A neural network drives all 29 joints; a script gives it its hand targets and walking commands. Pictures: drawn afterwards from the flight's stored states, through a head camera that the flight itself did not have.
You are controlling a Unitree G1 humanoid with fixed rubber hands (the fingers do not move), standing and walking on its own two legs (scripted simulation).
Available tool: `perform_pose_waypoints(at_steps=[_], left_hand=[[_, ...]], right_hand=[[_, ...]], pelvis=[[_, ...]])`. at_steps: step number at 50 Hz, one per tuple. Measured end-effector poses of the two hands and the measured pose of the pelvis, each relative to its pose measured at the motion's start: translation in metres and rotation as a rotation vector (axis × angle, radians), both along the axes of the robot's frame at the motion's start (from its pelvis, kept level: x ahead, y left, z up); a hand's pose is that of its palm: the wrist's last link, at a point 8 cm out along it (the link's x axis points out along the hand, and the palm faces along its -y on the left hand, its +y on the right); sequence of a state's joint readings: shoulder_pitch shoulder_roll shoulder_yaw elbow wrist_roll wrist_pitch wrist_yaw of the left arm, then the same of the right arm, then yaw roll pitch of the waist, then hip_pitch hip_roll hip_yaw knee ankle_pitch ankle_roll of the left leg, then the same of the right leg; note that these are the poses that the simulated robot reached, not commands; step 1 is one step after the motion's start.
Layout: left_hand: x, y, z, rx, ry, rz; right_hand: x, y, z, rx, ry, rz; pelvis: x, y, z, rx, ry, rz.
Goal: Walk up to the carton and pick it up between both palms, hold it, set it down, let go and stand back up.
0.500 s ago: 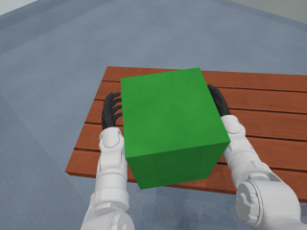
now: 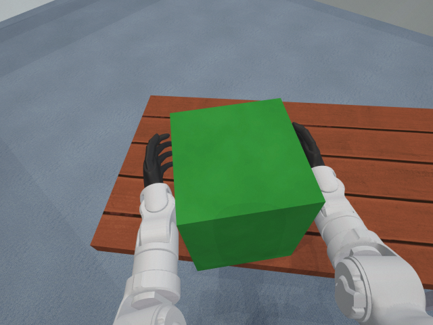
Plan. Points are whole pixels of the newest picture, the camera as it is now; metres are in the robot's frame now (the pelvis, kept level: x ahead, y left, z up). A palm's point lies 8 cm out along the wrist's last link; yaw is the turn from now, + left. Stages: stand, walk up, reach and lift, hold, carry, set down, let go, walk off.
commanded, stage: reach and lift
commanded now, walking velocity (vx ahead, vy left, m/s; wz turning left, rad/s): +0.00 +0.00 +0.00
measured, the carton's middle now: (236, 191) +0.38 +0.03 +0.02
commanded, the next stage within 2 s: none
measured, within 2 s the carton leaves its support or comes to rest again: leaves its support in 0.54 s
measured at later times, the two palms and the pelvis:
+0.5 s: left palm (155, 180) +0.36 +0.18 +0.06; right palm (311, 161) +0.43 -0.11 +0.05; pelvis -0.01 +0.00 +0.00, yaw +1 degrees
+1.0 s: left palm (155, 181) +0.35 +0.17 +0.07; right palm (316, 171) +0.41 -0.11 +0.06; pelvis -0.03 -0.01 -0.01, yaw +2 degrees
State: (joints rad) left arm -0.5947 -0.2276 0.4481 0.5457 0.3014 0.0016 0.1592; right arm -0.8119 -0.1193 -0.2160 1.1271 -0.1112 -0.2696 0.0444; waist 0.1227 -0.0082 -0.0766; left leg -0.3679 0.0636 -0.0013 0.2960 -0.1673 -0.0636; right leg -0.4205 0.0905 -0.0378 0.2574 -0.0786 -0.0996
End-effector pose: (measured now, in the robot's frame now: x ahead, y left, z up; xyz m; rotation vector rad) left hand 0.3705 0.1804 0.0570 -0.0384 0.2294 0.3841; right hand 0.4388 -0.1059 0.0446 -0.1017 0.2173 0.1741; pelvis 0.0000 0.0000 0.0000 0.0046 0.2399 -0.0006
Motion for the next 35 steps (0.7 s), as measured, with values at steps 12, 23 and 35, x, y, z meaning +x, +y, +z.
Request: perform_pose_waypoints(at_steps=[12, 23, 35], left_hand=[[0.000, 0.000, 0.000, -0.007, -0.003, 0.001], [-0.005, -0.001, 0.002, -0.013, -0.033, 0.009], [-0.016, -0.005, 0.013, 0.009, -0.098, -0.008]], right_hand=[[0.000, 0.001, 0.000, -0.013, -0.006, 0.000], [-0.004, 0.000, 0.006, -0.065, -0.062, 0.004], [-0.019, -0.003, 0.015, -0.068, -0.139, -0.014]], pelvis=[[0.000, -0.001, 0.000, -0.001, 0.010, 0.008], [-0.004, -0.003, -0.002, -0.001, 0.036, 0.022], [-0.022, -0.005, -0.003, 0.003, 0.047, 0.025]])
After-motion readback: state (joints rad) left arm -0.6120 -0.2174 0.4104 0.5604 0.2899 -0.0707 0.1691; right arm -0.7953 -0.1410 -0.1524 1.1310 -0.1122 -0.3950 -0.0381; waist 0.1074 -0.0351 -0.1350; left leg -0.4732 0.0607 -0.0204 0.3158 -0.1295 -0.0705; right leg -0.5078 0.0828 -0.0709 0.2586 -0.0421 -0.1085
